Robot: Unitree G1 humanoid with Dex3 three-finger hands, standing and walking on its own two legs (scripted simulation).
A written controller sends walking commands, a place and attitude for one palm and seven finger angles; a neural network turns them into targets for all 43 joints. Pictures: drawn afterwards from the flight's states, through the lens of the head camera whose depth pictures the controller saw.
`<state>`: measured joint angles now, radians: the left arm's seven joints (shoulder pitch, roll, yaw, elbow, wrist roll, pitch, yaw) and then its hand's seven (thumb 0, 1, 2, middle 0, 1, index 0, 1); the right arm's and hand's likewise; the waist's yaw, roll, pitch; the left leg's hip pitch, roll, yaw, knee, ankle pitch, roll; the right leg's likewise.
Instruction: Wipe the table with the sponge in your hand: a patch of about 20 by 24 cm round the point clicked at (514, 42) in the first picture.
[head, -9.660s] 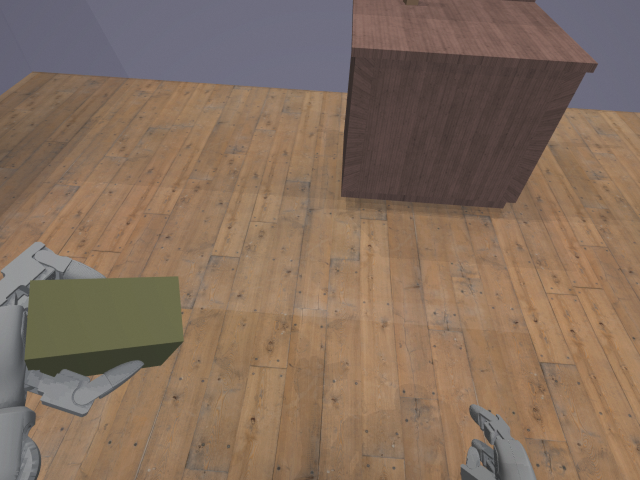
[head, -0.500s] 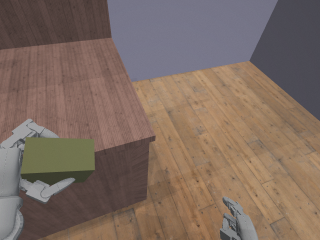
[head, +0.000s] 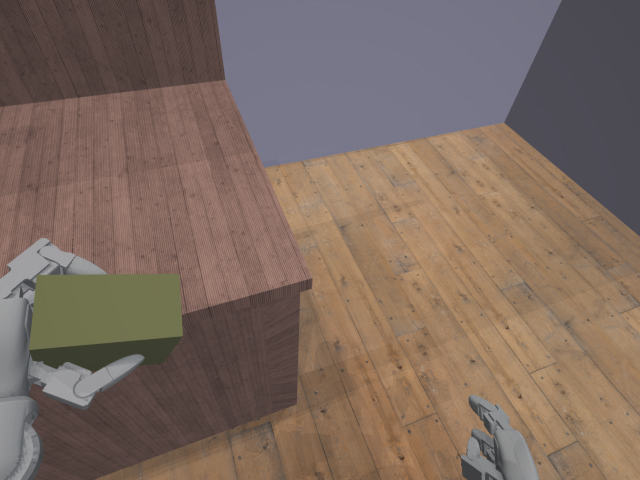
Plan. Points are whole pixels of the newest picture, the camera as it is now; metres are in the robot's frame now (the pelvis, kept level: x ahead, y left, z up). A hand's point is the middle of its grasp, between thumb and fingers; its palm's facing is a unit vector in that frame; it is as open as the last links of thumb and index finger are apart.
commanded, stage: look again from close up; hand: left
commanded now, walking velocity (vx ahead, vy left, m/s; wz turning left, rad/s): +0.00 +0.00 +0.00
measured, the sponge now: (130, 324) +0.23 +0.22 +0.12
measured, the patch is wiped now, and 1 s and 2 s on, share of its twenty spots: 0.00 0.00 0.00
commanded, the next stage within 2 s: shuffle to correct the standing spot in 0.24 s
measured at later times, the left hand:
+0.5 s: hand (96, 324) +0.21 +0.24 +0.14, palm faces +0.37 -0.85 -0.36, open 10.5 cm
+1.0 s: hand (76, 275) +0.26 +0.29 +0.14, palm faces +0.41 -0.83 -0.37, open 10.5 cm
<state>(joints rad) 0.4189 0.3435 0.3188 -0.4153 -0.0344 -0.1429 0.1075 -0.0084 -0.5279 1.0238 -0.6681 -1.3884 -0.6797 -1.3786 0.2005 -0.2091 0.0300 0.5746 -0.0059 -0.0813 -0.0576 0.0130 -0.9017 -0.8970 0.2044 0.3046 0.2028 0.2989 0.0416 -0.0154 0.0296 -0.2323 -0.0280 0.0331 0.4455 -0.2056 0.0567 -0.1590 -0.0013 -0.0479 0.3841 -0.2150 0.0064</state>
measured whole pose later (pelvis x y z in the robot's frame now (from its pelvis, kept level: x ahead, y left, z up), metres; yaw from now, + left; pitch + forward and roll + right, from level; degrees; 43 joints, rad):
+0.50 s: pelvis +0.01 +0.00 +0.00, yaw +1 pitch +0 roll -2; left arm 0.45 0.34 0.30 -0.42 -0.04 -0.15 0.11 -0.01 -0.53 1.02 -0.67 -1.39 -0.68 -1.38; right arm 0.22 -0.22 0.02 0.59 0.00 -0.07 -0.05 0.01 -0.90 -0.90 0.21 0.30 0.20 0.30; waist 0.02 0.01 0.00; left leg -0.25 -0.02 0.02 0.48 -0.23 0.05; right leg -0.16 0.01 -0.06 0.39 -0.23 0.00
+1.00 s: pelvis +0.06 +0.04 -0.04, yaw +1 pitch -2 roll -1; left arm 0.45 0.38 0.37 -0.55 -0.03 -0.22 0.12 -0.01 -0.53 1.03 -0.67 -1.39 -0.68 -1.38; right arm 0.20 -0.22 -0.01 0.60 0.01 -0.05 -0.01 0.01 -0.90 -0.90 0.20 0.30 0.20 0.30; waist 0.03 -0.05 0.07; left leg -0.39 -0.02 0.05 0.76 -0.33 0.05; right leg -0.23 -0.08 -0.02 0.83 -0.51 0.03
